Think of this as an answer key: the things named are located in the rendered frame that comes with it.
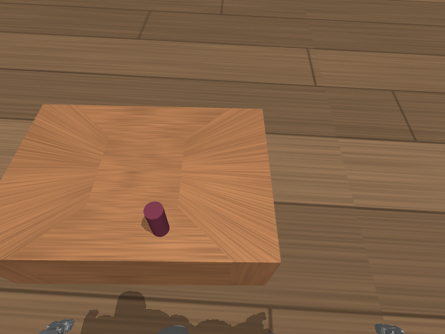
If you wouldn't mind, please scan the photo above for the left robot hand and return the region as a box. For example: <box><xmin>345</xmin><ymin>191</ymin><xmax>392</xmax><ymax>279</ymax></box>
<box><xmin>38</xmin><ymin>319</ymin><xmax>74</xmax><ymax>334</ymax></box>

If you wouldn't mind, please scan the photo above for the can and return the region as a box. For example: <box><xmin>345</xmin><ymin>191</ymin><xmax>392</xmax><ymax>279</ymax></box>
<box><xmin>143</xmin><ymin>202</ymin><xmax>170</xmax><ymax>237</ymax></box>

